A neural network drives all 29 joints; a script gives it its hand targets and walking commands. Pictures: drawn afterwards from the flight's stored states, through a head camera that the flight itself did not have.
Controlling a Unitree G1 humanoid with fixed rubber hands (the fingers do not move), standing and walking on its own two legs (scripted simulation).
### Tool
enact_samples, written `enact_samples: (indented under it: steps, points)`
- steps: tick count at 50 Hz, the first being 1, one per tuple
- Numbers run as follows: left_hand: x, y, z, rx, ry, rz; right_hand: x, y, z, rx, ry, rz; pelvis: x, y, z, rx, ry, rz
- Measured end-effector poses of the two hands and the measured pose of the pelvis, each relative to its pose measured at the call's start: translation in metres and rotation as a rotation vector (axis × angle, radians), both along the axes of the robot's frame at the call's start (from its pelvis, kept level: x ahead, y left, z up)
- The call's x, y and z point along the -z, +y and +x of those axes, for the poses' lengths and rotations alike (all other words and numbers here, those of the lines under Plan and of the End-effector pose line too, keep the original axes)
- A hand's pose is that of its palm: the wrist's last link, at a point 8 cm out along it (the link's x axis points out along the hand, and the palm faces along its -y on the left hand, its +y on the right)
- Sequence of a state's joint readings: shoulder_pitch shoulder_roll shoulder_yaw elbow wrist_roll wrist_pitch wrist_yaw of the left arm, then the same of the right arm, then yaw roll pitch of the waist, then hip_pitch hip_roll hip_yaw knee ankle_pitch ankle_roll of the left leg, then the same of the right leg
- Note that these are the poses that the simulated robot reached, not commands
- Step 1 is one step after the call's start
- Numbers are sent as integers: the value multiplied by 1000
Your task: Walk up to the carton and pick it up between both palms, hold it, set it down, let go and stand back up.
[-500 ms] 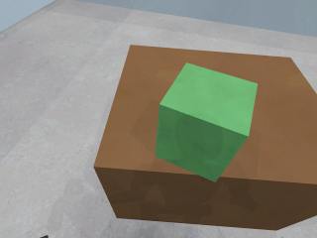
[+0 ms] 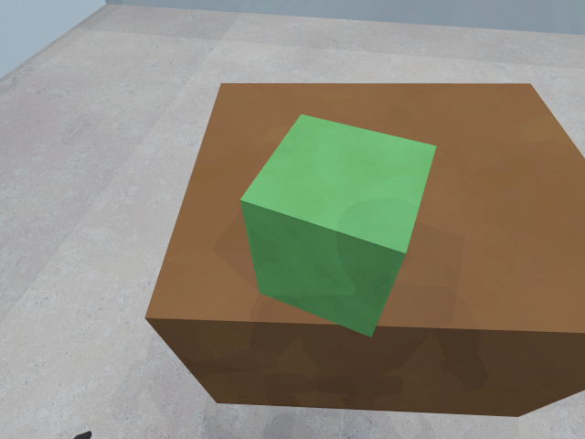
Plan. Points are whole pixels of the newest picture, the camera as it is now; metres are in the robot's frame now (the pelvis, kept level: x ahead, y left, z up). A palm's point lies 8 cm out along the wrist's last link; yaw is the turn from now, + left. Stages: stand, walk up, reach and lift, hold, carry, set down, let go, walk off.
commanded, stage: walk up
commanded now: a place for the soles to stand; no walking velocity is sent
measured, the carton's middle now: (336, 228) +0.42 -0.07 +0.02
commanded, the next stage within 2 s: stand in 1.88 s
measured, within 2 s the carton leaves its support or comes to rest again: neither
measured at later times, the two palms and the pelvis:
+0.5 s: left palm out of the picture +0.10 +0.33 -0.10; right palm out of the picture +0.07 -0.32 -0.09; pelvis +0.00 +0.01 +0.00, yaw +0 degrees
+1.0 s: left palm out of the picture +0.12 +0.30 -0.10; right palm out of the picture +0.08 -0.34 -0.09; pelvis +0.01 -0.02 +0.00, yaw -1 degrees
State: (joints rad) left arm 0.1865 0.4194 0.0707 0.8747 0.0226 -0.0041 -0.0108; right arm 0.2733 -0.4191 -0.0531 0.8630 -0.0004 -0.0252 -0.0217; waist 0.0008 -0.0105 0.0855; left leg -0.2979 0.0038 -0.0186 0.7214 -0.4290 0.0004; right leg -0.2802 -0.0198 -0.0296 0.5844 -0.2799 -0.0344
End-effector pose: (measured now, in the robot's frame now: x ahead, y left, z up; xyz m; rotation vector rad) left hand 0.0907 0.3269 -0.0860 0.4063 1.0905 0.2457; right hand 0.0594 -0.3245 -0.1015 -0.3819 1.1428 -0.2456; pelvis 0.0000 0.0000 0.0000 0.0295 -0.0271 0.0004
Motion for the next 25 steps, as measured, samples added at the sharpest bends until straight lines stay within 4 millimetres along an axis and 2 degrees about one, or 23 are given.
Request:
enact_samples:
  steps: [10, 16, 25]
  points:
    - [11, 0, 2, -8, -21, -49, -9, 3, -5, -1, -26, -28, 2, 5, -7, 8, -15, -17]
    - [13, -2, -1, 0, -4, -58, -10, 2, 2, -7, -42, -27, 2, 4, -7, 8, -13, -15]
    - [13, -1, 10, 5, 0, -62, -12, 4, 11, -10, -30, -28, 1, 6, 1, 7, 3, -18]
